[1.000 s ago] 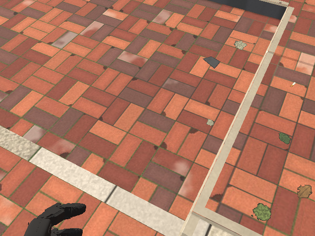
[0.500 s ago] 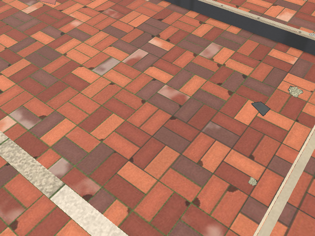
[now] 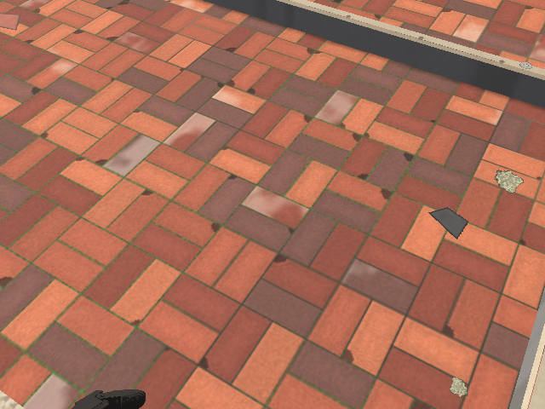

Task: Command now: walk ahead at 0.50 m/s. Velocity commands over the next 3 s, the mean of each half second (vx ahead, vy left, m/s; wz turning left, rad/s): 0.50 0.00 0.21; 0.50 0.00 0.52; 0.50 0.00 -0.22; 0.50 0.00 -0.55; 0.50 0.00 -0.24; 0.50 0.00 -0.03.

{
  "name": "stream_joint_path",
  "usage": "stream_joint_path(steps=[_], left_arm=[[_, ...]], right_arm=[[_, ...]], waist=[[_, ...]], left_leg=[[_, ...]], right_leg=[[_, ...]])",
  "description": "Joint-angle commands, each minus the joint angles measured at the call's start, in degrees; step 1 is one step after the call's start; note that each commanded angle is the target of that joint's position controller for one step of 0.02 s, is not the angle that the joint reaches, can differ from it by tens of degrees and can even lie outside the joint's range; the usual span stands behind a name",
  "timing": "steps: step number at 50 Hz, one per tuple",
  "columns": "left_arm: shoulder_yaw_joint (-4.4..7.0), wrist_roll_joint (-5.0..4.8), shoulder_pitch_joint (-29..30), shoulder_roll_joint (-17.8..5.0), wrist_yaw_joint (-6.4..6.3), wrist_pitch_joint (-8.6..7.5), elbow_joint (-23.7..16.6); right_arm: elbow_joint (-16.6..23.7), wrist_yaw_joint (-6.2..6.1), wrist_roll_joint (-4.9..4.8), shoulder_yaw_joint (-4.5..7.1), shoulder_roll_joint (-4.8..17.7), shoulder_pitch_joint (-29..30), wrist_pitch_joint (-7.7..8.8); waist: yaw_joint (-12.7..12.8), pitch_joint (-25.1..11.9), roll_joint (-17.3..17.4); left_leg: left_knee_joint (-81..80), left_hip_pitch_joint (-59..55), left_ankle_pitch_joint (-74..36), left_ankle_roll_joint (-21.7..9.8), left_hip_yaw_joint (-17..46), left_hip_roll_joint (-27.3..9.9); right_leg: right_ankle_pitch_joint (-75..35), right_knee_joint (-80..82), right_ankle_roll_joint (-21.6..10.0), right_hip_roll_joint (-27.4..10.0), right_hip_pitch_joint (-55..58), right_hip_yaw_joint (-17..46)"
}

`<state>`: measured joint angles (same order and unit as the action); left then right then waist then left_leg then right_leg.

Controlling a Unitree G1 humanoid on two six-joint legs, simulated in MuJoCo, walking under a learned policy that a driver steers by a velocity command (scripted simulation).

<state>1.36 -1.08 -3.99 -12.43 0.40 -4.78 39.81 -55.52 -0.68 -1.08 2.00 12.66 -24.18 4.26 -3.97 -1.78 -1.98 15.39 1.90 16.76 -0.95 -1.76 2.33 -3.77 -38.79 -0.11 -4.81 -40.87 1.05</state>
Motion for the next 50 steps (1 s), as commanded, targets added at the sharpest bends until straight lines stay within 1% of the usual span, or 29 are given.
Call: stream_joint_path(steps=[1, 3, 4, 5, 6, 7, 8, 9, 10, 11, 13, 18, 23, 27, 28, 30, 31, 32, 33, 34, 35, 36, 37, 38, 39, 42, 44, 47, 50], left_arm=[[1.47, 0.08, 3.9, -4.0, 1.13, -0.61, -3.2], [2.33, 0.32, 2.5, -5.2, 1.43, -0.53, -2.6], [3.28, 0.35, -1.7, -6.8, 1.29, -0.37, -1.5], [4.66, 0.49, -10.9, -9.5, 1.03, -0.27, 1.1], [6.02, 1.78, -19.4, -15.0, 0.90, -0.31, 2.7], [6.56, 0.62, -24.8, -16.3, 1.35, -0.17, 4.9], [5.40, 0.40, -23.1, -12.7, 1.14, -0.23, 4.7], [4.73, 0.56, -17.2, -11.1, 0.76, -0.33, 3.8], [4.13, 1.05, -12.7, -9.2, 0.52, -0.45, 3.3], [3.77, 1.51, -10.1, -7.5, 0.52, -0.83, 3.4], [3.52, 1.73, -8.3, -5.8, 0.43, -1.66, 4.1], [4.54, 1.94, -11.5, -8.1, -0.91, -2.34, 7.5], [4.62, 1.44, -12.7, -9.0, -1.92, -1.75, 9.2], [5.17, 0.62, -16.2, -10.2, -2.04, -0.40, 11.2], [5.36, 0.37, -15.9, -10.9, -2.04, 0.06, 11.4], [5.80, -0.12, -14.5, -12.7, -2.33, 0.81, 11.0], [6.00, -0.23, -13.7, -13.6, -2.54, 1.28, 10.8], [5.90, -0.37, -12.4, -14.0, -2.66, 1.65, 10.5], [5.42, 0.40, -12.5, -13.2, -2.75, 1.43, 9.6], [2.34, 2.83, -18.3, -3.7, -1.46, -0.14, 6.7], [2.64, 0.40, -14.0, -7.5, -0.30, -2.94, 6.0], [3.43, -1.75, -7.5, -10.2, 0.17, -4.20, 4.4], [3.14, -1.08, -5.6, -9.6, -0.14, -4.76, 3.9], [3.48, 0.62, -5.0, -9.6, -0.60, -4.64, 4.6], [3.97, 1.22, -6.0, -10.2, -0.67, -3.93, 4.8], [3.92, 1.88, -6.2, -8.4, -0.82, -1.83, 3.8], [3.42, 2.11, -1.5, -7.2, -0.95, -1.46, 2.0], [2.64, 1.87, 5.2, -5.6, -0.34, -1.77, 0.0], [2.32, 1.00, 7.5, -5.9, 0.69, -2.21, -0.4]], right_arm=[[2.3, -0.50, -0.63, 3.07, 11.0, -0.1, -0.34], [2.1, -0.09, 0.02, 3.49, 11.0, -1.1, -1.38], [2.3, 0.08, 0.31, 3.53, 10.9, -0.6, -1.77], [3.1, 0.15, 0.86, 3.02, 9.5, 0.1, -1.98], [4.7, 0.42, 1.26, 1.44, 4.5, -4.5, -1.32], [4.3, 0.75, 1.37, 0.29, 1.9, -6.3, -0.17], [4.8, 1.07, -0.28, 1.93, 7.4, -1.6, 0.60], [6.7, 1.00, -1.23, 2.45, 9.3, 4.0, 1.04], [7.5, 0.64, -0.85, 2.61, 9.3, 7.0, 0.98], [7.6, 0.38, -0.50, 2.89, 8.6, 7.1, 0.51], [7.1, 0.04, -0.65, 3.08, 6.8, 4.8, -0.84], [8.9, -0.09, 0.08, 3.37, 5.4, 9.5, -1.89], [12.4, 1.62, 0.41, 2.60, 3.6, 18.3, -1.72], [16.2, 3.01, 0.19, 2.24, 3.4, 23.9, -2.00], [17.2, 3.33, 0.19, 2.33, 3.9, 24.6, -1.99], [18.1, 3.89, 0.23, 3.18, 5.7, 22.6, -2.07], [17.7, 4.00, 0.08, 4.07, 7.3, 18.3, -2.18], [15.8, 3.79, -0.19, 5.59, 9.9, 9.8, -2.23], [13.5, 2.69, -0.30, 7.59, 14.4, 0.1, -2.59], [13.3, 2.20, -0.87, 8.36, 20.8, 0.6, -2.06], [14.6, 2.22, -0.08, 6.96, 16.7, -2.5, -1.39], [14.1, 2.24, 0.64, 6.03, 13.2, -0.5, -0.85], [14.8, 2.21, 0.25, 5.52, 11.5, 3.7, -0.44], [15.7, 2.20, 0.25, 5.01, 9.7, 8.1, -0.39], [16.8, 2.01, 0.72, 4.48, 8.4, 10.4, -0.36], [17.0, 1.10, 0.21, 4.66, 9.7, 10.0, -0.25], [16.6, 0.26, -0.04, 5.07, 11.3, 8.2, -0.31], [16.0, -0.28, -0.15, 5.20, 11.7, 5.9, -0.87], [14.0, -0.03, 0.00, 4.62, 10.3, 2.7, -0.58]], waist=[[1.3, 6.5, 3.8], [2.0, 4.9, 5.4], [4.4, 2.1, 6.2], [8.3, -4.2, 5.6], [8.8, -14.2, -3.1], [9.6, -21.3, -13.7], [10.5, -16.2, -9.2], [9.5, -8.0, -5.8], [7.9, -3.7, -2.4], [5.8, -1.5, -2.6], [3.5, -0.8, -4.2], [3.9, 2.6, -0.7], [6.5, 5.2, -0.6], [8.3, 7.8, -0.3], [7.8, 8.0, -0.9], [5.5, 4.9, -3.0], [2.7, 1.9, -3.9], [-2.2, -2.5, -3.1], [-6.3, -7.9, 1.6], [0.9, -12.6, 17.4], [-2.7, -20.6, 12.2], [-3.8, -12.6, 9.5], [-1.4, -7.6, 4.9], [1.1, -4.0, 2.2], [3.2, -3.0, 2.7], [5.1, -1.3, 3.3], [4.0, 0.5, 3.6], [1.6, 1.7, 5.5], [-0.6, 2.1, 7.1]], left_leg=[[-6.6, 0.9, -17.9, -8.6, 7.5, -16.7], [-1.5, -2.8, -24.6, -7.5, 7.1, -16.5], [4.7, -3.3, -32.8, -6.5, 5.8, -14.9], [16.3, 1.3, -35.1, -5.0, 3.3, -11.9], [38.1, 20.9, -20.7, -1.5, 0.0, -6.2], [54.0, 33.6, 14.7, 0.4, 4.4, 0.9], [61.1, 40.8, 15.0, -0.5, 9.5, -1.7], [61.2, 43.1, 9.4, -1.3, 8.3, -4.3], [58.3, 40.9, 4.2, -1.6, 7.6, -6.7], [55.1, 37.8, 0.9, -1.5, 8.0, -8.5], [51.7, 33.3, -2.1, -1.2, 8.8, -9.8], [42.0, 39.8, -12.1, 0.5, 10.4, -8.9], [27.3, 36.4, -24.0, 0.0, 4.4, -7.7], [22.0, 39.4, -18.4, -2.1, 1.8, -7.0], [21.2, 39.3, -15.4, -3.0, 0.7, -6.4], [20.9, 32.9, -9.0, -5.2, -3.0, -3.2], [21.0, 26.6, -6.0, -6.5, -4.6, -0.9], [17.5, 14.8, -8.5, -8.5, -5.1, 1.5], [15.3, -3.1, -9.8, -11.5, 3.8, -2.2], [11.2, -22.8, -4.6, -22.4, 35.8, -17.7], [2.4, -27.8, 2.3, -25.4, 50.7, -21.8], [1.8, -23.4, -2.7, -21.6, 41.6, -19.7], [2.1, -14.6, -8.5, -19.1, 34.0, -17.1], [1.6, -5.8, -14.8, -17.5, 28.3, -14.8], [0.4, -0.2, -19.8, -16.9, 25.0, -13.2], [-2.0, 7.3, -25.8, -16.9, 21.1, -11.7], [-2.6, 10.1, -25.8, -15.9, 18.5, -10.0], [-1.6, 13.5, -20.8, -12.5, 15.6, -6.4], [-1.9, 11.0, -15.0, -11.3, 15.7, -8.2]], right_leg=[[-1.9, 9.8, -1.6, 1.3, 6.3, -0.5], [4.6, 10.2, -3.0, 2.7, 10.4, -1.8], [8.0, 10.3, -4.2, 4.4, 16.5, -3.1], [6.0, 7.3, -5.8, 3.7, 30.3, -2.5], [5.3, 5.6, -13.3, -9.3, 54.0, 15.5], [20.0, 16.9, -18.8, -17.2, 62.8, 39.0], [28.8, 19.9, -16.1, -16.5, 59.7, 38.4], [26.5, 21.2, -13.8, -15.2, 50.2, 30.5], [21.0, 23.0, -12.8, -13.5, 41.4, 23.8], [16.6, 25.0, -11.9, -11.8, 35.6, 19.0], [14.4, 28.6, -11.0, -9.7, 31.1, 12.8], [2.4, 31.3, -10.9, -9.9, 33.0, 2.4], [0.7, 32.1, -8.5, -8.2, 33.8, -7.3], [-3.8, 29.1, -7.9, -11.2, 42.8, -9.7], [-8.4, 27.1, -7.5, -11.8, 44.7, -10.3], [-27.9, 20.0, -6.2, -12.1, 46.6, -12.0], [-37.0, 13.2, -5.5, -11.8, 46.6, -12.7], [-38.9, 2.0, -4.1, -10.0, 43.4, -14.1], [-24.6, -14.8, -1.6, -7.4, 30.5, -14.4], [32.2, -36.0, 1.9, 4.6, 4.2, -9.9], [38.3, -42.8, 1.0, 6.8, -3.3, 3.6], [32.9, -41.9, -0.6, 3.7, -8.2, 4.5], [27.8, -36.6, -1.4, 1.1, -6.4, 4.3], [25.2, -31.2, -1.0, -0.6, -2.4, 3.9], [23.3, -28.2, -0.6, -1.7, 2.0, 4.2], [20.4, -20.4, 2.0, -1.6, 5.3, 2.8], [13.7, -12.1, 3.4, -0.5, 4.7, 1.9], [1.0, 1.8, 3.4, 2.8, 9.6, 1.1], [-6.5, 7.5, 2.2, 3.1, 12.3, 0.6]])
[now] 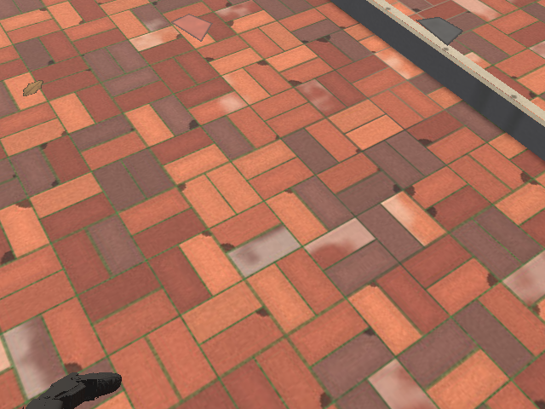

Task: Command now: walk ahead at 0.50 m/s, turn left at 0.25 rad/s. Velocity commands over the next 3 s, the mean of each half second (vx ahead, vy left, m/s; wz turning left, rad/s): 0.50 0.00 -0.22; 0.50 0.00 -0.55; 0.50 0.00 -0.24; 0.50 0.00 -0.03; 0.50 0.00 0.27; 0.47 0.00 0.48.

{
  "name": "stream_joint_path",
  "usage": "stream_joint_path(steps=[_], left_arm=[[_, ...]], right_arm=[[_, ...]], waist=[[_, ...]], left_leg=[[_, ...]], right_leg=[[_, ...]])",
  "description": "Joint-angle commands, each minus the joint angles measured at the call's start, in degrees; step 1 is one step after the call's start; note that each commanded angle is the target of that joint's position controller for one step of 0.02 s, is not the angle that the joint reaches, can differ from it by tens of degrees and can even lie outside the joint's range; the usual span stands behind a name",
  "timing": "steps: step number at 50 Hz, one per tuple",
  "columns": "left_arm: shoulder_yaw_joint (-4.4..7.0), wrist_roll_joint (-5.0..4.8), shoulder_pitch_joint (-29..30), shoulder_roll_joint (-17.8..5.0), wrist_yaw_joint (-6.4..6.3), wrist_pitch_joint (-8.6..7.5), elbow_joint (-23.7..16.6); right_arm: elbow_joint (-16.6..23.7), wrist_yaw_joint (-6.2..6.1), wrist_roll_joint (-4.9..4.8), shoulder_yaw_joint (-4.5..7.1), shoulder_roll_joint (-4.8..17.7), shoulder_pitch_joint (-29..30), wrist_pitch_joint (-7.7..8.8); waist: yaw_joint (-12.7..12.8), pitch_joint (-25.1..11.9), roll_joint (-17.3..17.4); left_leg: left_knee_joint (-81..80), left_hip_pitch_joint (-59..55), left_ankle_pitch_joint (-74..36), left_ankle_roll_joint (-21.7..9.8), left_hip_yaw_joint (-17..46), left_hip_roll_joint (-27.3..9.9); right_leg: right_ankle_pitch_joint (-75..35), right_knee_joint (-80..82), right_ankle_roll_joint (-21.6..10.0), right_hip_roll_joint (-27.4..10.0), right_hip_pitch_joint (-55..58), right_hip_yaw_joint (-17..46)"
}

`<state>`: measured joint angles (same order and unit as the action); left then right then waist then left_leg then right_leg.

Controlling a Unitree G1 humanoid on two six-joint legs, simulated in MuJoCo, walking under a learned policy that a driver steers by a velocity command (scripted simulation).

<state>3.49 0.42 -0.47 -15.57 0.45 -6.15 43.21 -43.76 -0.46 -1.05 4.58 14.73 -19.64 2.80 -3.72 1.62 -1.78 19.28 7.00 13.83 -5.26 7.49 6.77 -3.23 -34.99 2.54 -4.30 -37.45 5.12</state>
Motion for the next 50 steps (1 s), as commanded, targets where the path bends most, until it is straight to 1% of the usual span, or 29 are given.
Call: stream_joint_path(steps=[1, 5, 6, 7, 8, 9, 10, 11, 12, 13, 14, 17, 20, 23, 26, 28, 30, 31, 32, 33, 34, 35, 36, 37, 38, 41, 44, 47, 50], left_arm=[[0.26, -0.64, 4.9, -3.5, 0.88, -0.95, -4.3], [0.69, -0.94, 4.5, -5.9, 1.74, -1.42, -5.0], [1.18, -0.93, 1.1, -6.9, 1.81, -1.48, -4.2], [2.05, -0.74, -5.7, -8.4, 1.76, -1.47, -2.1], [2.66, -0.27, -15.2, -10.8, 1.77, -1.36, -0.2], [4.00, -0.11, -21.6, -15.5, 1.90, -0.87, 0.6], [3.18, -2.07, -22.4, -12.3, 2.34, -0.45, 1.7], [2.28, -2.35, -18.5, -9.3, 2.01, -0.13, 0.6], [1.85, -1.37, -15.3, -8.2, 1.70, 0.34, -0.7], [1.43, -0.96, -13.3, -7.3, 1.61, 0.66, -1.0], [1.05, -0.65, -12.8, -6.6, 1.36, 0.60, -1.2], [1.22, -1.03, -13.3, -7.3, 0.68, 0.80, -1.3], [2.06, -1.56, -15.2, -9.6, -0.39, 1.14, -0.8], [2.23, -2.06, -18.4, -9.7, -1.07, 2.06, 0.1], [2.20, -2.37, -21.5, -9.2, -1.37, 3.01, 0.9], [2.30, -2.33, -22.3, -9.2, -1.61, 3.52, 0.9], [2.57, -2.18, -21.0, -9.5, -1.77, 3.88, 0.3], [2.29, -2.00, -19.9, -8.5, -1.65, 3.89, -0.4], [1.41, -1.39, -18.5, -6.0, -1.32, 3.57, -1.6], [0.23, -1.52, -24.4, -2.1, -1.34, 3.03, -2.6], [-0.04, -2.47, -27.3, -4.2, -1.31, 2.71, -3.5], [1.25, -2.83, -23.6, -9.1, -1.37, 2.95, -2.8], [1.63, -2.26, -18.9, -9.9, -1.31, 3.33, -3.5], [1.72, -1.70, -16.7, -9.0, -1.19, 3.51, -4.2], [1.92, -1.51, -15.9, -8.2, -0.93, 3.72, -4.7], [1.31, -1.98, -15.5, -4.9, -0.24, 4.48, -6.0], [0.91, -1.59, -12.4, -4.1, 0.19, 4.51, -7.6], [0.40, -1.71, -8.1, -3.6, 1.25, 3.95, -8.6], [0.02, -1.75, -2.4, -3.2, 2.23, 3.71, -10.7]], right_arm=[[1.6, -0.16, -0.07, 1.94, 8.1, -2.6, 0.99], [0.2, -0.46, 0.58, 2.26, 9.4, -3.6, 0.52], [0.4, -0.55, 0.64, 2.29, 9.8, -2.4, 0.34], [0.9, -0.64, 0.81, 2.02, 9.4, -1.0, 0.10], [2.1, -0.83, 1.53, 1.30, 8.4, 0.0, 0.06], [2.7, -0.53, 1.25, 0.23, 5.0, -6.9, 0.96], [3.0, -0.15, 1.39, -0.20, 5.7, -6.2, 1.94], [4.4, 0.32, 0.05, 0.44, 8.8, -0.1, 2.77], [5.5, 0.43, -0.08, 0.24, 8.8, 4.9, 3.38], [6.3, 0.37, 0.97, 0.39, 8.3, 7.3, 3.80], [6.5, 0.20, 1.85, 0.68, 8.1, 7.0, 3.83], [7.1, -0.18, 2.17, 0.42, 6.0, 6.4, 3.09], [8.7, -0.52, 2.08, -0.26, 4.5, 12.2, 2.73], [10.1, 0.02, 1.58, -0.76, 3.4, 18.2, 3.16], [11.4, 0.73, 0.77, -0.62, 4.2, 22.5, 3.76], [11.8, 1.13, 0.50, -0.24, 5.4, 23.4, 4.36], [11.1, 1.14, 0.29, 0.43, 6.8, 20.2, 4.95], [9.9, 0.81, 0.55, 1.17, 8.2, 15.3, 5.16], [8.9, 0.31, 1.48, 2.04, 10.6, 7.3, 5.31], [8.0, -0.12, 2.35, 3.18, 15.4, -0.3, 4.71], [6.1, 0.47, 1.17, 3.08, 14.0, -2.6, 3.89], [7.0, 0.40, 0.86, 1.86, 9.1, 0.6, 3.62], [7.3, 0.31, 1.06, 1.15, 7.1, 3.3, 3.22], [6.9, 0.44, 1.30, 0.62, 6.0, 5.6, 3.02], [6.4, 0.49, 1.61, 0.23, 5.1, 7.0, 3.03], [5.0, 0.69, 1.39, 0.55, 5.8, 7.7, 3.66], [3.5, 0.53, 1.45, 1.30, 8.2, 7.2, 3.86], [2.4, 0.31, 1.22, 1.52, 9.6, 6.9, 3.41], [0.8, 0.16, 0.57, 1.83, 11.3, 4.0, 2.80]], waist=[[-1.3, -0.6, 7.0], [-0.3, -0.1, 8.0], [1.7, -1.9, 8.2], [5.2, -6.5, 7.2], [9.2, -14.1, 3.9], [7.9, -21.4, -10.0], [8.1, -21.3, -13.4], [8.8, -12.3, -7.7], [8.4, -7.1, -1.9], [6.9, -2.9, 1.5], [5.2, -2.7, 0.9], [3.5, -3.2, -2.4], [4.9, -2.1, -1.9], [7.2, -1.7, -2.6], [8.5, -1.4, -3.0], [8.2, -1.5, -3.6], [5.8, -2.2, -5.2], [3.1, -4.7, -5.2], [-1.0, -11.4, -2.7], [-0.9, -20.2, 9.6], [0.2, -21.5, 20.2], [-0.7, -13.0, 11.9], [-0.7, -6.8, 7.3], [0.5, -3.0, 5.4], [1.7, -1.1, 6.5], [3.1, -0.2, 8.1], [3.0, -0.2, 6.1], [1.6, 0.3, 5.1], [-0.4, 1.6, 4.7]], left_leg=[[-5.0, 3.3, -11.6, -6.9, 7.2, -13.8], [0.3, -8.8, -24.4, -5.6, 8.0, -18.6], [4.2, -9.7, -34.9, -4.7, 6.2, -17.7], [12.2, -8.9, -44.2, -3.4, 3.4, -15.2], [25.8, -1.5, -38.1, -1.6, 1.0, -12.5], [48.0, 20.1, -11.4, 3.9, -3.8, -3.4], [54.2, 32.0, 17.0, 4.6, -0.5, -1.8], [56.5, 37.6, 13.7, 4.0, 1.3, -5.5], [54.0, 37.0, 9.4, 3.6, 0.0, -7.5], [49.1, 35.8, 6.9, 3.8, -1.0, -9.0], [44.9, 32.5, 4.9, 4.2, -1.2, -10.4], [36.9, 28.6, 3.4, 6.4, -3.0, -10.5], [25.8, 27.1, -6.1, 8.3, -3.9, -9.3], [15.8, 22.3, -16.0, 8.9, -4.1, -6.9], [10.8, 20.8, -16.6, 8.7, -3.1, -5.5], [7.6, 19.6, -13.5, 7.9, -2.2, -5.0], [5.0, 14.3, -10.5, 6.2, -2.5, -5.1], [2.9, 6.4, -11.3, 4.4, -3.0, -6.0], [5.3, -7.4, -10.6, 0.8, 2.1, -12.7], [5.5, -27.9, -7.4, -6.8, 20.2, -25.6], [0.9, -30.5, 5.1, -11.4, 37.5, -32.7], [-1.0, -23.3, 11.1, -9.1, 32.0, -29.9], [-2.1, -15.8, 7.6, -6.7, 23.0, -26.9], [-4.0, -9.5, 2.1, -5.8, 17.2, -24.2], [-5.6, -5.3, -2.2, -5.1, 12.7, -22.3], [-9.4, -0.1, -9.2, -5.6, 4.4, -20.8], [-10.7, -0.9, -16.3, -6.5, -1.4, -21.3], [-10.6, -1.6, -19.1, -4.8, -8.1, -19.7], [-10.1, -4.2, -19.3, -3.6, -11.3, -20.5]], right_leg=[[-6.0, 4.8, -1.3, 2.3, 7.6, -3.3], [5.1, 6.5, -5.8, 2.6, 4.1, -4.1], [7.0, 7.4, -7.2, 4.3, 8.7, -5.7], [5.3, 8.1, -9.1, 5.7, 18.3, -6.6], [0.8, 6.1, -12.8, -0.3, 33.5, 1.3], [7.3, 8.4, -22.9, -12.2, 54.6, 25.6], [20.4, 16.9, -24.3, -14.9, 58.9, 40.9], [26.8, 18.3, -21.3, -13.8, 52.7, 35.9], [24.1, 19.4, -19.4, -11.5, 44.6, 29.5], [18.4, 20.6, -18.7, -9.3, 37.5, 25.1], [12.7, 21.5, -18.0, -7.5, 33.9, 22.1], [3.1, 22.7, -18.4, -4.7, 29.0, 17.0], [0.2, 23.2, -17.1, -2.6, 25.2, 13.1], [2.5, 22.1, -14.9, -0.5, 23.0, 11.8], [5.3, 19.1, -14.3, -1.5, 25.9, 15.3], [6.6, 16.3, -13.7, -2.4, 29.4, 18.8], [4.3, 12.7, -12.7, -2.7, 30.4, 21.0], [1.5, 8.2, -11.3, -0.7, 28.9, 19.8], [3.0, -3.5, -9.4, 1.8, 23.3, 16.3], [21.8, -21.7, -5.4, 9.5, 7.1, 7.8], [38.5, -32.6, -4.3, 7.9, -4.9, 5.0], [34.0, -37.2, -3.6, 4.4, -8.4, 5.7], [29.1, -37.6, -3.1, 2.6, -8.1, 3.7], [25.8, -35.6, -2.7, 1.2, -6.8, 2.7], [23.7, -33.6, -2.6, -0.4, -5.3, 2.5], [20.2, -30.4, -1.9, -2.2, -3.1, 0.7], [13.6, -23.8, -1.0, -2.9, -4.7, 0.5], [4.1, -13.5, -1.7, -2.2, -2.1, -1.7], [1.3, -6.1, -3.0, -1.1, -0.4, -4.2]])
Over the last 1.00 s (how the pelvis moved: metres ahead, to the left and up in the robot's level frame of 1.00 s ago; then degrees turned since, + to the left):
0.57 0.08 0.01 24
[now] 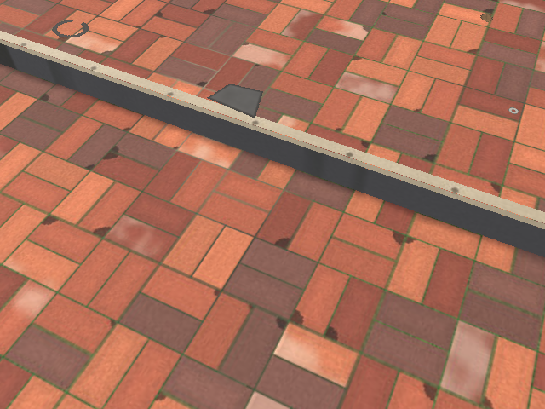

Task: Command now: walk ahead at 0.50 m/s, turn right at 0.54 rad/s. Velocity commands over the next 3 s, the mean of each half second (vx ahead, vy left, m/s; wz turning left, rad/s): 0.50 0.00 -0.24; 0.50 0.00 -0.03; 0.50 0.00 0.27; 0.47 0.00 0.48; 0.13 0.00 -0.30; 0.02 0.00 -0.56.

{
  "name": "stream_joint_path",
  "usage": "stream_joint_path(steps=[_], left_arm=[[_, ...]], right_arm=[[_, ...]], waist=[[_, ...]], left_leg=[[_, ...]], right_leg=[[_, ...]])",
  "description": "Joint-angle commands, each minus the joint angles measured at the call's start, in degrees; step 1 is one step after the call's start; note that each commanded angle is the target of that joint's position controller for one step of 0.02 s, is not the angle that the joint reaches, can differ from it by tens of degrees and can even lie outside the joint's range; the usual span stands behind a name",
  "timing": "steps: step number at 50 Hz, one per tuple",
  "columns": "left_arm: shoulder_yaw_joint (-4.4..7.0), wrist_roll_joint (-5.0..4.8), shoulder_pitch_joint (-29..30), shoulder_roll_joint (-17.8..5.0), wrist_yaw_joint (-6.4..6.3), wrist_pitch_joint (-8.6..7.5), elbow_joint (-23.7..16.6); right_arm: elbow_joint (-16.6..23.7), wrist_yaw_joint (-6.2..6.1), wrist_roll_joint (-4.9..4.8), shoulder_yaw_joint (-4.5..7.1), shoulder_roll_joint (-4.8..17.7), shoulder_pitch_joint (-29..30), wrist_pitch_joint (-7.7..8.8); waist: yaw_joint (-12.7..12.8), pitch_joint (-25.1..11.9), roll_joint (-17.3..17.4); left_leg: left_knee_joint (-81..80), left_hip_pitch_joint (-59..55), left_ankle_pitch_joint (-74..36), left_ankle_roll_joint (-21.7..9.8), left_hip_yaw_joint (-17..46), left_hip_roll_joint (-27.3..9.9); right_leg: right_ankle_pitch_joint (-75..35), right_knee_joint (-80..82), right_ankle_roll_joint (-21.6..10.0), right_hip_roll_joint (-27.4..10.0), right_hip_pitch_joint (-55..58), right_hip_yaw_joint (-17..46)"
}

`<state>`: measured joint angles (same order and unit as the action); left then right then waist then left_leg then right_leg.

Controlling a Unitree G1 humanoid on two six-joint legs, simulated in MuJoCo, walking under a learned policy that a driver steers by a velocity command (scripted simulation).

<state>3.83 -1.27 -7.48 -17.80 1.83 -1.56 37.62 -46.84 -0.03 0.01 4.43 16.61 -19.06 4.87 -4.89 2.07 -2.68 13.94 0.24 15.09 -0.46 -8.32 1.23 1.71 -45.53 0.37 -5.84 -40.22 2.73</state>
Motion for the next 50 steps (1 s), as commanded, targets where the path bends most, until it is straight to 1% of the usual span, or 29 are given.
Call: stream_joint_path(steps=[1, 4, 5, 6, 7, 8, 9, 10, 11, 12, 13, 15, 17, 20, 23, 28, 31, 32, 33, 34, 35, 36, 37, 38, 39, 40, 43, 46, 50], left_arm=[[-0.42, -0.10, 6.2, -0.9, 1.07, -0.88, -5.9], [0.00, 0.20, 7.1, -2.0, 1.44, -0.90, -7.5], [0.68, 0.51, 4.7, -3.3, 1.34, -0.83, -7.2], [1.93, 0.64, -2.3, -5.4, 1.10, -0.75, -5.5], [3.62, 0.53, -11.2, -8.7, 0.33, -0.50, -2.9], [5.13, 1.09, -17.9, -15.9, -0.69, -0.28, -2.1], [4.31, 0.20, -18.6, -14.7, -0.59, -0.53, -2.4], [2.98, 0.68, -16.9, -10.9, -0.17, -0.94, -2.2], [2.41, 0.69, -13.7, -9.1, -0.18, -1.28, -1.9], [1.70, 0.72, -9.9, -7.2, -0.15, -1.54, -1.7], [1.06, 1.20, -7.2, -5.2, -0.09, -1.87, -2.0], [0.95, 1.53, -5.0, -4.6, -0.09, -2.58, -2.1], [1.20, 1.42, -5.2, -5.6, -0.26, -3.42, -1.0], [1.30, 1.34, -7.1, -6.1, -1.05, -3.55, 0.9], [1.49, 0.99, -9.4, -7.1, -1.58, -3.23, 2.6], [2.04, 0.21, -13.9, -8.6, -1.76, -2.37, 6.1], [2.41, 0.05, -13.4, -9.4, -2.16, -1.55, 7.1], [2.32, 0.13, -12.4, -9.5, -2.31, -1.19, 7.2], [1.62, 0.63, -12.7, -7.8, -2.49, -0.92, 7.0], [0.11, 2.25, -16.0, -4.1, -2.62, -1.20, 5.7], [-1.25, 1.30, -22.2, 0.8, -2.12, -2.38, 5.7], [0.06, 0.02, -16.6, -5.8, -1.74, -3.26, 5.9], [0.61, -1.01, -10.7, -7.6, -1.53, -3.76, 4.0], [0.41, -0.47, -7.7, -7.0, -1.79, -3.89, 3.4], [0.59, 0.34, -7.1, -6.4, -1.90, -3.76, 3.2], [0.68, 0.54, -8.5, -5.7, -1.86, -3.31, 3.6], [0.34, 0.81, -9.7, -3.4, -2.08, -2.06, 4.2], [-0.04, 1.23, -4.3, -2.4, -2.16, -2.04, 2.7], [-0.76, 0.93, 3.0, -0.9, -1.35, -2.91, 1.2]], right_arm=[[3.1, -0.18, -0.88, 2.08, 9.8, 2.2, 0.48], [1.5, 0.02, -1.75, 2.40, 11.4, 0.3, -0.47], [1.2, -0.09, -1.93, 2.57, 12.4, 0.4, -0.78], [1.0, -0.27, -2.03, 2.38, 12.5, 0.9, -1.17], [1.0, -0.58, -1.48, 1.56, 11.0, 0.1, -1.10], [3.8, -0.16, 0.62, -0.64, 5.5, -3.7, -0.17], [2.9, 0.49, 0.23, -1.50, 4.5, -4.9, 1.22], [4.0, 1.03, -2.33, 0.09, 9.5, 0.9, 1.93], [5.4, 1.00, -3.01, -0.29, 8.8, 5.2, 2.22], [5.3, 0.55, -1.91, -0.38, 8.1, 6.3, 2.09], [4.7, 0.30, -0.98, -0.02, 8.2, 5.5, 1.48], [3.4, 0.40, -0.67, -0.23, 6.4, 2.2, 0.07], [3.6, 0.14, -0.26, -0.44, 5.2, 3.0, -0.79], [5.0, 0.13, 0.14, -0.84, 4.2, 8.4, -0.72], [6.2, 0.98, -0.28, -1.54, 2.9, 14.3, 0.01], [8.7, 2.51, -0.77, -1.60, 4.0, 20.3, 0.60], [8.4, 2.94, -0.55, -1.05, 5.6, 17.3, 0.91], [7.1, 2.75, -0.40, -0.30, 6.9, 12.6, 0.99], [4.7, 2.23, -0.22, 1.04, 9.6, 4.0, 0.97], [3.6, 1.81, 0.35, 2.18, 14.5, -4.7, 0.77], [2.3, 2.23, 0.05, 2.49, 16.0, -7.0, 0.57], [2.8, 2.21, -0.91, 1.02, 10.6, -6.1, 0.66], [3.5, 1.95, -0.74, 0.41, 9.0, -1.8, 0.64], [4.1, 1.87, -0.09, 0.04, 8.2, 1.8, 0.55], [4.4, 1.87, 0.44, -0.31, 6.9, 4.2, 0.59], [4.5, 1.87, 0.94, -0.72, 5.8, 5.4, 0.82], [3.6, 1.72, 0.21, -0.54, 6.4, 5.6, 1.45], [2.3, 0.96, 0.08, -0.05, 8.0, 4.0, 1.08], [0.8, 0.37, -0.53, 0.10, 9.0, 1.5, 0.40]], waist=[[0.4, 1.6, 5.5], [1.8, 1.4, 6.3], [3.8, -0.7, 7.3], [8.2, -4.7, 7.0], [12.3, -9.6, 6.0], [11.7, -18.3, -6.1], [10.9, -28.2, -9.4], [12.6, -22.0, -3.7], [11.4, -13.7, -3.1], [9.0, -8.6, -0.3], [6.7, -6.3, -1.3], [4.1, -5.5, -2.2], [3.4, -3.8, -1.1], [4.8, -1.4, -0.2], [7.2, 0.4, -0.3], [9.1, 2.4, -0.8], [6.6, 0.5, -2.2], [3.7, -2.6, -2.1], [0.0, -8.7, -0.8], [-1.4, -18.3, 7.8], [1.3, -23.9, 22.2], [-1.4, -19.8, 14.5], [-1.0, -11.9, 10.9], [0.4, -7.5, 6.4], [2.1, -4.9, 6.2], [3.9, -4.8, 7.6], [5.4, -3.6, 7.7], [4.4, -1.4, 5.9], [1.7, 0.3, 5.9]], left_leg=[[-4.4, 1.3, -21.0, -8.2, 4.2, -15.6], [0.1, -3.2, -33.4, -7.4, 3.2, -17.5], [4.6, -3.9, -43.4, -6.8, 2.2, -17.4], [13.4, -2.4, -50.4, -5.5, 0.1, -16.1], [25.1, 5.6, -46.6, -3.6, -1.7, -13.9], [48.2, 28.7, -15.6, 0.2, -2.4, -7.9], [61.5, 38.1, 18.9, 1.5, 8.0, -0.8], [64.5, 43.3, 16.4, 0.7, 12.7, -3.9], [62.1, 45.0, 12.3, -0.2, 11.3, -6.2], [57.3, 43.2, 8.1, -0.1, 10.8, -8.4], [53.9, 39.1, 5.3, 0.1, 11.1, -9.9], [51.4, 34.1, 1.8, 0.9, 11.1, -10.3], [47.7, 35.0, -2.3, 2.2, 10.9, -10.3], [37.4, 37.9, -12.2, 3.1, 11.1, -10.1], [25.9, 35.7, -20.9, 2.7, 9.7, -8.1], [17.4, 36.5, -18.8, 0.3, 10.0, -6.1], [15.1, 31.5, -12.0, -2.2, 8.6, -4.3], [13.8, 24.3, -11.3, -3.5, 6.6, -2.4], [14.7, 11.4, -12.8, -5.3, 6.6, -2.5], [17.6, -7.7, -15.1, -10.3, 20.7, -14.3], [7.5, -21.8, 1.5, -17.8, 47.8, -23.2], [3.4, -19.5, 11.1, -15.5, 48.5, -22.0], [2.5, -12.2, 9.5, -13.2, 40.5, -20.5], [1.5, -4.5, 2.9, -12.5, 34.7, -18.5], [0.1, 1.5, -3.1, -12.5, 30.6, -16.8], [-1.2, 4.9, -7.1, -12.2, 27.7, -15.4], [-4.7, 9.0, -13.5, -13.4, 21.7, -14.2], [-6.7, 8.3, -17.0, -13.3, 17.6, -13.4], [-7.2, 7.6, -16.7, -11.1, 12.4, -11.2]], right_leg=[[-2.3, 6.2, -1.4, 0.7, 2.7, -2.1], [5.9, 10.2, -4.3, 3.7, 6.5, -4.4], [8.4, 11.2, -5.5, 5.7, 11.4, -5.9], [6.2, 14.6, -7.2, 8.0, 21.8, -7.3], [2.6, 15.0, -8.8, 8.1, 37.2, -5.5], [1.1, 13.6, -16.6, -7.9, 61.3, 18.9], [6.6, 23.8, -23.4, -16.9, 66.6, 42.2], [9.0, 25.6, -20.3, -15.0, 61.7, 35.1], [7.0, 26.1, -17.9, -12.2, 52.9, 26.3], [3.1, 27.4, -16.1, -9.7, 44.2, 20.1], [-0.7, 29.2, -15.2, -7.7, 37.5, 16.0], [-2.0, 33.2, -15.7, -6.4, 31.0, 13.0], [-4.5, 35.8, -16.3, -6.2, 28.7, 9.8], [-5.3, 37.1, -15.0, -4.9, 29.7, 5.7], [-2.5, 37.5, -13.1, -3.7, 30.2, 2.7], [-1.1, 34.5, -12.0, -7.5, 38.3, 4.2], [-11.3, 29.3, -10.1, -8.7, 42.7, 4.6], [-20.7, 23.3, -8.9, -6.9, 42.6, 3.0], [-23.5, 12.3, -7.2, -3.6, 38.9, 0.5], [-6.5, -7.3, -4.5, 1.2, 25.1, -2.4], [30.5, -23.4, -1.6, 10.7, 5.3, 0.3], [31.1, -28.8, -2.2, 7.3, -1.1, 5.7], [25.6, -28.3, -2.8, 4.4, -4.1, 3.7], [20.8, -25.9, -2.8, 1.8, -2.5, 2.2], [17.5, -22.5, -2.4, 0.0, -0.2, 2.0], [15.5, -20.8, -2.2, -1.2, 3.4, 2.3], [13.0, -15.9, -0.6, -2.0, 4.9, 1.2], [4.8, -6.9, 1.0, -2.4, 1.5, 0.6], [-5.8, 7.3, 1.1, -0.3, 4.5, -1.6]])
Over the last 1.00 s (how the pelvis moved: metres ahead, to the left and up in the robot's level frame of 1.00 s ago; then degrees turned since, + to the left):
0.55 -0.10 0.00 -29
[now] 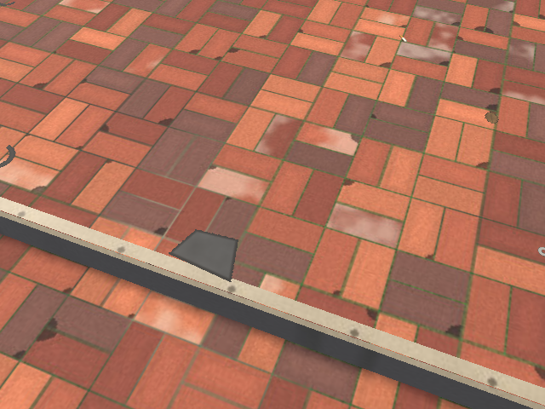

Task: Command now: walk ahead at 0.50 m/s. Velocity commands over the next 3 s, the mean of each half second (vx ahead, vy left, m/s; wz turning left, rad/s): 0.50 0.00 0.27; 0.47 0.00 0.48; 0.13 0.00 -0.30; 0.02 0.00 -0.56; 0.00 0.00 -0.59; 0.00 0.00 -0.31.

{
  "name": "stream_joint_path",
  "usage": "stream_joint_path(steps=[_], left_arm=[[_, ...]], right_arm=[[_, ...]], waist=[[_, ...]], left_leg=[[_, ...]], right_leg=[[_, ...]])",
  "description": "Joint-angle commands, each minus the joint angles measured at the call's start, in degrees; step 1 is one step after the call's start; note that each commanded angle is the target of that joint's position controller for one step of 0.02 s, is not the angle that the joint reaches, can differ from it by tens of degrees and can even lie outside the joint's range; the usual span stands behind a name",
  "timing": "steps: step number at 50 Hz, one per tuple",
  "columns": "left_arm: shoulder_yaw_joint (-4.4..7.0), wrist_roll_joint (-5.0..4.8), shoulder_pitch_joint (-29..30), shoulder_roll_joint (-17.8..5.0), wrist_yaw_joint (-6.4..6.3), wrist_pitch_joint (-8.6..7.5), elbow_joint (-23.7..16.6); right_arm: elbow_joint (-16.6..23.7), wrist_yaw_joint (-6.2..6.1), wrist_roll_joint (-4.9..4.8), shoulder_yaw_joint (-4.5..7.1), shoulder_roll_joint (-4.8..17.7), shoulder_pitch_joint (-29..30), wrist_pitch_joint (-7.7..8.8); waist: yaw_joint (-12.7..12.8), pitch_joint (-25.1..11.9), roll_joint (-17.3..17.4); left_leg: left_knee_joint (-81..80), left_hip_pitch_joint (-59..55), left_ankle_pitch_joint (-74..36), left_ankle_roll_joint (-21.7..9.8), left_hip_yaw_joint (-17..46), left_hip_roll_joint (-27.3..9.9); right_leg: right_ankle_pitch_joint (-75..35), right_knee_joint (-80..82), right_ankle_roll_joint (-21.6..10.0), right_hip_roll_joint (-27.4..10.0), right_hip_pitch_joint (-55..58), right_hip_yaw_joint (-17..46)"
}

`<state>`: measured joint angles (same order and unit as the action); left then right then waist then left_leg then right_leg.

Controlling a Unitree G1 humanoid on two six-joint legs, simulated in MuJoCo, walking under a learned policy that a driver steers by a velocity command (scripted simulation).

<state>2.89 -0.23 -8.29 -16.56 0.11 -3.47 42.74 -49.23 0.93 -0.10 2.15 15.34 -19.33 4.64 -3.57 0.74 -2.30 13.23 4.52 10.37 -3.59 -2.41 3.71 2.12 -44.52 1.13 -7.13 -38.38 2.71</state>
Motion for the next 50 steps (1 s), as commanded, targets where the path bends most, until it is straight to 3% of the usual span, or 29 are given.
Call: stream_joint_path(steps=[1, 6, 8, 9, 10, 11, 12, 13, 15, 16, 19, 23, 28, 31, 34, 35, 36, 37, 38, 39, 40, 41, 42, 43, 44, 47, 48, 49, 50], left_arm=[[0.09, -0.29, 5.7, -2.1, 0.66, -1.20, -4.3], [0.36, -0.62, 10.3, -3.7, 2.01, -2.19, -6.4], [1.20, -0.47, 5.6, -5.7, 1.97, -2.66, -5.3], [2.35, -0.22, -1.6, -7.7, 1.47, -2.76, -3.1], [3.60, 0.51, -11.4, -11.1, 0.81, -2.71, -1.0], [5.17, 1.44, -17.2, -17.2, 0.35, -2.10, 0.1], [3.92, 1.05, -18.2, -12.4, 0.42, -1.96, 0.3], [2.85, 0.65, -13.9, -9.4, 0.27, -2.03, -0.1], [1.75, 0.39, -6.6, -5.8, 0.29, -2.23, -0.3], [1.39, 0.64, -4.4, -4.4, 0.38, -2.61, -0.1], [1.83, 1.07, -2.1, -5.2, 0.32, -3.66, 1.1], [2.34, 1.39, -3.3, -6.7, -0.64, -3.61, 2.6], [2.94, 0.63, -6.3, -8.9, -1.47, -2.29, 4.2], [3.59, -0.44, -7.3, -10.2, -1.56, -0.94, 5.1], [4.33, -1.26, -5.7, -12.3, -1.96, 0.39, 4.6], [4.35, -1.41, -4.8, -12.3, -2.14, 1.11, 4.2], [3.80, -1.17, -4.9, -11.0, -2.23, 1.31, 4.0], [1.88, 1.68, -7.7, -5.0, -1.91, 0.68, 2.6], [0.23, 1.15, -11.1, -1.3, -0.99, -1.25, -0.2], [1.29, -1.02, -4.3, -6.4, -0.01, -3.12, -0.1], [1.27, -2.16, -0.4, -6.8, 0.38, -4.15, -1.7], [1.06, -1.19, 0.1, -6.0, -0.09, -4.56, -1.3], [1.47, -0.05, 0.2, -6.7, -0.53, -4.30, -1.2], [1.76, 0.25, -0.8, -7.0, -0.50, -3.60, -1.2], [1.67, 0.73, -1.9, -6.2, -0.45, -2.99, -1.5], [1.20, -0.02, -6.6, -3.3, -0.78, -0.56, 0.1], [0.77, -0.37, -6.5, -1.7, -0.81, -0.12, 1.1], [-0.19, -0.68, -2.8, 0.6, -0.80, -0.17, -0.7], [-0.69, -1.86, 0.9, 0.6, -0.56, -0.50, -2.8]], right_arm=[[2.5, -0.61, -0.61, 2.47, 10.6, 0.6, 0.50], [0.1, -0.94, -1.33, 3.07, 11.5, -2.2, -0.89], [0.1, -1.19, -1.45, 3.44, 12.4, -0.7, -1.34], [0.5, -1.25, -1.24, 3.11, 11.6, 0.5, -1.50], [1.6, -1.21, -0.29, 1.92, 8.7, 0.8, -1.33], [3.1, -0.92, -0.12, -0.05, 2.2, -6.0, -0.32], [2.3, -0.73, -1.05, 0.52, 5.1, -4.4, 0.50], [3.4, -0.56, -2.55, 1.96, 9.8, -0.2, 0.75], [4.4, -0.94, -1.80, 2.19, 9.1, 4.2, 0.15], [4.1, -1.12, -1.62, 2.55, 8.3, 3.3, -0.66], [4.4, -1.19, -1.63, 2.32, 5.1, 2.3, -2.56], [6.6, -0.89, -1.02, 2.41, 4.3, 6.6, -2.93], [10.3, 1.01, -0.87, 1.56, 2.4, 16.1, -2.50], [12.4, 1.95, -0.93, 1.67, 3.1, 18.4, -2.79], [13.0, 2.24, -0.90, 2.99, 5.7, 14.5, -3.12], [11.5, 2.12, -1.17, 4.15, 7.4, 7.7, -3.16], [9.0, 1.50, -1.14, 6.02, 10.7, -1.6, -3.17], [7.9, 0.24, -1.49, 7.28, 16.1, -5.0, -3.59], [10.1, 0.56, -0.76, 7.27, 19.3, -3.7, -2.79], [10.5, 1.01, -0.39, 6.01, 14.0, -4.7, -2.15], [10.1, 0.92, -0.54, 5.45, 12.0, -3.3, -1.54], [10.8, 0.78, -0.98, 4.88, 10.6, 1.1, -1.20], [11.8, 0.51, -0.84, 4.15, 8.5, 5.0, -1.12], [12.8, 0.15, -0.01, 3.64, 7.6, 6.9, -1.10], [12.9, -0.19, 0.21, 3.71, 8.0, 6.9, -1.12], [10.4, -0.77, -0.08, 2.62, 6.2, 4.4, -1.54], [8.3, -0.97, -0.23, 1.92, 3.8, 0.6, -2.30], [5.6, -1.39, -0.23, 1.64, 3.4, -5.6, -3.01], [4.6, -1.96, 0.52, 1.12, 2.8, -9.3, -3.31]], waist=[[-0.4, 2.0, 5.5], [-0.6, 3.3, 5.8], [2.9, 0.8, 6.8], [6.7, -3.7, 6.2], [10.8, -11.9, 3.8], [9.2, -21.0, -10.1], [10.7, -23.3, -11.5], [10.2, -14.1, -7.3], [7.2, -4.8, -3.5], [5.3, -2.8, -4.4], [3.0, -0.7, -3.5], [3.4, 1.2, -1.4], [6.8, 3.6, -0.1], [6.9, 4.1, -0.6], [3.3, 0.1, -2.7], [-0.7, -3.6, -2.7], [-5.2, -8.4, 0.0], [-3.0, -11.4, 12.8], [1.2, -21.0, 20.6], [-3.6, -21.2, 9.8], [-3.3, -13.5, 7.5], [-0.2, -8.5, 1.3], [2.1, -5.6, 1.5], [3.8, -4.1, 3.7], [4.3, -4.0, 5.5], [5.3, -3.6, 6.8], [3.5, -2.9, 7.0], [0.5, -2.6, 8.5], [-0.8, -3.2, 6.2]], left_leg=[[-6.3, 2.5, -11.4, -7.9, 6.3, -14.0], [-1.5, -5.5, -14.5, -6.9, 9.0, -18.0], [3.9, -6.1, -22.8, -5.8, 9.9, -17.8], [11.9, -4.0, -28.9, -4.4, 8.3, -15.1], [25.7, 4.5, -22.1, -2.3, 6.3, -11.9], [47.8, 27.4, 2.8, 2.1, 1.9, -2.8], [56.3, 34.3, 23.2, 2.3, 9.3, -1.9], [59.5, 38.5, 19.7, 1.7, 10.2, -5.1], [55.9, 36.7, 11.3, 1.8, 7.9, -9.6], [54.0, 33.5, 8.4, 2.1, 8.4, -11.1], [52.5, 31.1, 3.7, 3.3, 8.1, -11.9], [43.6, 34.6, -6.6, 4.4, 7.9, -11.6], [28.6, 33.5, -13.0, 3.3, 3.1, -10.3], [24.7, 34.1, -8.8, 1.5, 1.4, -9.6], [24.2, 26.1, 0.6, -2.0, -3.1, -4.8], [22.1, 17.9, 1.0, -3.6, -4.7, -1.9], [17.2, 3.6, -4.1, -5.6, -3.2, 0.2], [17.7, -11.7, -15.9, -8.8, 13.9, -10.7], [9.5, -27.4, -5.6, -22.0, 45.6, -22.0], [5.5, -27.7, -0.3, -19.4, 44.2, -21.7], [5.1, -21.2, 0.7, -17.0, 36.9, -20.1], [4.2, -11.6, -1.1, -14.7, 31.6, -17.8], [2.7, -3.9, -4.9, -13.6, 28.0, -16.0], [0.7, 1.2, -7.7, -13.4, 26.4, -14.9], [-0.3, 3.3, -12.3, -14.5, 26.1, -14.6], [2.9, 3.9, -32.8, -13.9, 18.5, -15.9], [5.2, -1.0, -36.6, -13.0, 17.0, -15.2], [8.0, -8.2, -39.7, -13.0, 19.7, -16.8], [8.0, -15.4, -36.0, -12.6, 20.3, -18.1]], right_leg=[[-7.3, 8.4, 0.3, 1.5, 3.3, -2.0], [-2.0, 15.3, -2.1, 3.0, 3.7, -1.0], [1.5, 17.4, -3.4, 4.8, 11.4, -2.1], [1.1, 19.1, -4.8, 6.1, 22.2, -3.3], [-0.3, 16.0, -7.5, 0.5, 38.9, 1.5], [7.8, 18.0, -15.6, -14.7, 61.7, 25.0], [14.9, 25.1, -17.3, -17.1, 61.0, 36.7], [18.5, 26.9, -14.4, -15.3, 53.8, 28.5], [12.8, 30.8, -11.9, -11.2, 39.6, 16.2], [9.2, 32.9, -11.0, -9.5, 34.6, 11.5], [1.1, 36.8, -11.4, -8.6, 29.0, 3.1], [-4.6, 38.0, -11.2, -7.7, 30.5, -5.2], [-8.0, 37.2, -9.9, -8.1, 35.8, -11.6], [-14.3, 33.8, -8.8, -10.2, 41.9, -13.0], [-37.8, 22.6, -7.1, -10.3, 44.6, -14.9], [-44.4, 12.5, -6.2, -9.1, 43.5, -16.0], [-38.6, -1.2, -4.0, -6.4, 36.8, -17.0], [2.6, -19.2, -0.9, -1.3, 19.3, -16.9], [34.5, -37.9, 2.1, 10.4, -1.2, -5.9], [31.0, -41.4, 0.7, 7.2, -8.1, 2.5], [26.2, -39.4, -0.8, 5.0, -11.5, 1.4], [20.9, -33.7, -1.1, 2.0, -8.7, 1.7], [18.2, -28.6, -0.7, 0.5, -4.4, 1.8], [16.9, -27.4, -0.2, -0.2, -0.7, 2.0], [17.7, -30.5, 0.9, 0.8, 0.2, 0.8], [23.1, -48.6, 2.4, 1.5, -7.4, -1.4], [24.9, -59.2, 3.1, 2.3, -15.2, -2.7], [28.9, -67.6, 3.1, 2.3, -23.9, -3.1], [30.9, -67.9, 2.1, 2.3, -30.7, -1.8]])
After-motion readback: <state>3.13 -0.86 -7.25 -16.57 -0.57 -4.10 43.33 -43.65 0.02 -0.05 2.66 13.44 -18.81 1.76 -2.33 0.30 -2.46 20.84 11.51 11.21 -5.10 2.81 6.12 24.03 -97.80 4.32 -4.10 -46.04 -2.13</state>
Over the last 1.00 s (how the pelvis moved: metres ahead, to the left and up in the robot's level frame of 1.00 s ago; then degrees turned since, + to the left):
0.56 -0.02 0.01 -6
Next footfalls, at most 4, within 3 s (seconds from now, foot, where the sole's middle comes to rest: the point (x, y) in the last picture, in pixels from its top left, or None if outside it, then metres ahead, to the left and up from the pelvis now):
0.20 right None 0.29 -0.16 -0.79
0.72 left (207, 402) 0.51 0.14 -0.79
1.28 right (243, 255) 0.86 0.04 -0.67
1.92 left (175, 243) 0.90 0.22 -0.67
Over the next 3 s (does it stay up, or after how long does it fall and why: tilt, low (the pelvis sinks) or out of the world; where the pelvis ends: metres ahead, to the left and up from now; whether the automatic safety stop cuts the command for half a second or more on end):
stays up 0.84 0.09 0.11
